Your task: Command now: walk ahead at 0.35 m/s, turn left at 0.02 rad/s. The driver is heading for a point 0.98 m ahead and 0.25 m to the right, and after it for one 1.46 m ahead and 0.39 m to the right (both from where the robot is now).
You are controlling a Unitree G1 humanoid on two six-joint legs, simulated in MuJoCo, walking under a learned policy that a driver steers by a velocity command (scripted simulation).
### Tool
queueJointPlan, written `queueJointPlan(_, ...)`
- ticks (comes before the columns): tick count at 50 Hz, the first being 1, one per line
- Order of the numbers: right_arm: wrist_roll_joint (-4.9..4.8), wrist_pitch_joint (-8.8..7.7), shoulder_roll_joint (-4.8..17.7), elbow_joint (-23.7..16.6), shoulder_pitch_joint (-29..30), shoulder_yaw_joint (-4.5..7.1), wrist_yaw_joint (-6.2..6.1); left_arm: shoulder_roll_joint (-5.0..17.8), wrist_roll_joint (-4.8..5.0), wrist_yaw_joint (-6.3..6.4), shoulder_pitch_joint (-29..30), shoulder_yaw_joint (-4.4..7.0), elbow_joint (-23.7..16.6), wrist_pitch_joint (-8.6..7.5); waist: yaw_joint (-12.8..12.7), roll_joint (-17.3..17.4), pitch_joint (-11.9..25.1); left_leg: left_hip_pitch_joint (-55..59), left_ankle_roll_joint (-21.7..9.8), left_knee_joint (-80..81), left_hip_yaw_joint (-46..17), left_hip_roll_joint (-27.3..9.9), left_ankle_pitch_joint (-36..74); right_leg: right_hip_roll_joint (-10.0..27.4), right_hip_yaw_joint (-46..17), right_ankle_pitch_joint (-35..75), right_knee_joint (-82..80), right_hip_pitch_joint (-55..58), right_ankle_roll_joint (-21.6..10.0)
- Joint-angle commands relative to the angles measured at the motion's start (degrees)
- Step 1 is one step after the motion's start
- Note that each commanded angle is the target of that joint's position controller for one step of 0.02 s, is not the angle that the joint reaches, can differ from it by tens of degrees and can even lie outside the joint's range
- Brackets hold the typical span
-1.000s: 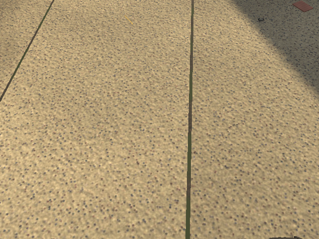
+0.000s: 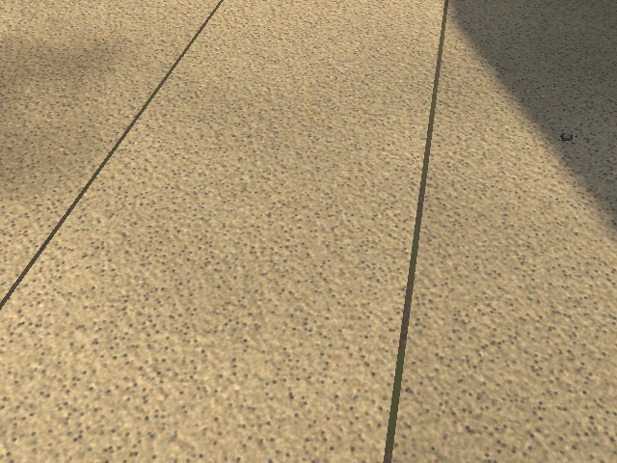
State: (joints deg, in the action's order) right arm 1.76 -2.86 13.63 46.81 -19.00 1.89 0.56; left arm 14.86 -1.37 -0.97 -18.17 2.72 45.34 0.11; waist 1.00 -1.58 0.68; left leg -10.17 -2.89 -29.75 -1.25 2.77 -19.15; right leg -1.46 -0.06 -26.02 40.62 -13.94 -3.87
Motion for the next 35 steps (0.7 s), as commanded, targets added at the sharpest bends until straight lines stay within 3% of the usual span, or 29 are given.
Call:
queueJointPlan(1, 0.17, -0.99, 10.6, 0.6, -9.9, 2.94, -0.67, 5.7, -0.39, -0.27, 11.0, 1.54, -8.0, -2.62, 3.8, 6.1, -7.4, 18.1, -13.7, 18.3, -31.2, -21.2, 0.0, 1.7, -1.6, -2.1, 14.7, -32.5, -0.6)
queueJointPlan(3, -0.11, -1.33, 8.5, 0.2, -6.2, 2.22, -0.72, 4.9, -0.42, -1.1, 10.5, 1.32, -7.5, -2.54, 1.6, 6.4, -5.0, 16.3, -10.9, 20.0, -22.8, -17.1, 5.1, 3.6, -0.9, 3.7, 14.7, -29.5, 0.2)
queueJointPlan(6, -0.84, -1.64, 6.8, 1.4, -6.3, 1.66, -0.69, 3.7, -0.76, -2.09, 12.5, 0.83, -7.9, -1.81, 1.2, 7.6, -4.8, 12.7, -9.3, 21.3, -14.0, -13.4, 15.4, 3.8, 1.8, 10.0, 11.6, -26.2, 2.3)
queueJointPlan(9, -0.93, -1.82, 7.9, 2.6, -7.1, 1.9, -0.65, 2.5, -0.38, -2.41, 17.2, 0.0, -9.8, -1.69, 1.9, 8.0, -5.9, 8.5, -8.0, 21.5, -9.4, -12.5, 19.6, 3.9, 3.0, 15.5, 2.6, -21.0, 2.8)
queueJointPlan(12, -0.86, -1.84, 9.5, 3.7, -7.7, 2.24, -0.47, 3.7, -0.02, -1.91, 18.3, 0.2, -10.4, -1.51, 2.0, 8.7, -6.4, 6.0, -7.1, 20.7, -8.5, -14.1, 22.0, 3.0, 4.1, 17.3, -3.5, -13.6, 1.4)
queueJointPlan(14, -0.94, -1.73, 10.6, 4.3, -7.0, 2.39, -0.49, 4.8, -0.11, -1.12, 14.8, 0.83, -9.5, -1.66, -0.2, 7.8, -5.9, 5.7, -6.0, 16.6, -7.6, -14.9, 30.8, 1.3, 5.1, 16.6, -6.3, -6.9, -0.2)
queueJointPlan(15, -1.06, -1.59, 11.1, 4.6, -6.4, 2.5, -0.51, 5.4, -0.33, -0.57, 10.0, 1.34, -7.7, -1.88, -2.7, 6.3, -3.7, 5.7, -5.0, 9.8, -5.6, -13.6, 38.6, -0.4, 6.1, 16.5, -9.0, -0.6, -1.0)
queueJointPlan(16, -0.96, -1.47, 10.7, 5.0, -7.0, 2.32, -0.53, 7.0, -0.92, 0.13, 1.8, 2.19, -4.8, -2.4, -5.8, 3.6, 0.8, 3.2, -3.9, -1.8, -2.8, -10.7, 42.1, -1.2, 5.8, 15.0, -10.7, 9.7, -2.2)
queueJointPlan(17, -0.83, -1.44, 8.5, 3.6, -6.5, 1.61, -0.53, 10.9, -2.03, 0.9, -8.3, 3.23, -3.2, -3.09, -10.0, -2.0, 7.5, -6.2, -2.6, -19.3, -0.1, -7.6, 28.4, 10.2, -7.1, 4.2, -13.9, 22.0, -5.0)
queueJointPlan(18, -1.82, -1.49, 2.7, 2.0, -10.9, 0.55, -0.41, 16.9, -2.22, 0.83, -11.4, 4.2, -2.5, -3.24, -7.5, -16.2, 12.8, -21.6, -0.5, -37.5, 1.7, 2.4, -8.7, 25.1, -36.7, -7.8, -24.6, 29.7, -10.4)
queueJointPlan(19, -0.28, -1.33, 7.5, 2.5, -8.2, 1.66, -0.4, 13.5, -0.2, 0.45, -7.1, 3.55, -2.3, -2.72, -5.7, -9.3, 7.5, -26.1, -1.9, -42.7, -4.4, -0.1, -8.0, 23.8, -42.3, -11.4, -29.2, 23.1, -10.7)
queueJointPlan(20, -0.23, -1.37, 8.2, 1.8, -4.6, 2.02, 0.1, 9.8, 0.24, 0.24, -1.1, 2.65, -3.2, -2.7, -3.1, -4.7, 0.5, -27.2, -2.6, -42.4, -3.5, -3.5, -2.4, 22.3, -33.1, -9.4, -28.6, 16.1, -9.9)
queueJointPlan(21, -0.26, -1.58, 7.1, 1.6, -1.9, 1.62, 0.51, 7.1, 0.15, -0.09, 1.4, 1.93, -3.2, -3.17, -2.4, -1.5, -2.2, -25.5, -2.6, -39.5, -2.8, -5.4, 1.3, 19.3, -26.1, -0.5, -29.5, 10.8, -9.1)
queueJointPlan(23, 0.24, -0.64, 5.4, 2.5, -2.7, 1.31, 0.99, 5.0, 0.23, -0.03, 2.6, 1.21, -2.2, -4.11, 0.0, -2.8, -2.3, -20.8, -1.8, -35.2, -1.7, -7.5, 3.2, 15.0, -17.0, 10.8, -31.1, 5.8, -7.4)
queueJointPlan(26, 0.37, 0.35, 4.0, 2.4, -0.5, 1.01, 1.6, 4.9, 0.68, -0.03, -1.0, 1.17, 0.3, -5.41, 0.5, -2.1, -2.7, -21.8, -0.6, -32.1, -0.1, -8.0, 5.7, 13.8, -11.7, 20.3, -33.2, 5.2, -8.4)
queueJointPlan(30, 0.52, 0.63, 3.5, -0.6, 10.1, 0.61, 1.97, 4.3, 0.97, 0.03, -5.4, 0.91, 3.1, -5.51, -1.3, -1.0, -5.7, -29.2, 1.3, -22.5, 1.8, -9.2, 13.6, 12.3, -7.0, 24.2, -35.5, 8.4, -8.5)
queueJointPlan(35, -0.03, 0.27, 2.2, -3.4, 20.2, -0.37, 2.19, 5.0, 0.92, 0.38, -9.8, 0.84, 5.9, -5.73, -3.6, -1.5, -6.3, -25.4, 1.5, -8.5, 4.7, -6.9, 21.1, 11.5, -2.8, 33.0, -34.0, 10.7, -7.2)
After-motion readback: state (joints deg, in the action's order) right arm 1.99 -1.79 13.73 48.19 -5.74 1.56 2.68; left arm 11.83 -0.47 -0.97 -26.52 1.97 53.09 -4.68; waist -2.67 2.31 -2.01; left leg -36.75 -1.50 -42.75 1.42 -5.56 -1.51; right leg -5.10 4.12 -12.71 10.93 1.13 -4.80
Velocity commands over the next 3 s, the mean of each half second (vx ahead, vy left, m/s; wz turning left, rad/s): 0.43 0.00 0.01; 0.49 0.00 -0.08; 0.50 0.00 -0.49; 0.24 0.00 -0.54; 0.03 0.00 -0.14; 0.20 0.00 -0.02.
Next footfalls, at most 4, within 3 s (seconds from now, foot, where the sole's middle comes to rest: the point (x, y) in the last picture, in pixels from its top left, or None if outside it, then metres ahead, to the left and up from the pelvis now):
0.32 right None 0.29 -0.13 -0.77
0.86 left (282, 438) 0.60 0.06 -0.77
1.42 right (370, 339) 0.86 -0.16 -0.77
1.94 left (356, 255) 1.13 -0.14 -0.77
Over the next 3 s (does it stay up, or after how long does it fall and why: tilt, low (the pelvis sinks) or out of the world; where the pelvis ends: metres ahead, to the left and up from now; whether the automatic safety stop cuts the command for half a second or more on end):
stays up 1.10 -0.20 0.00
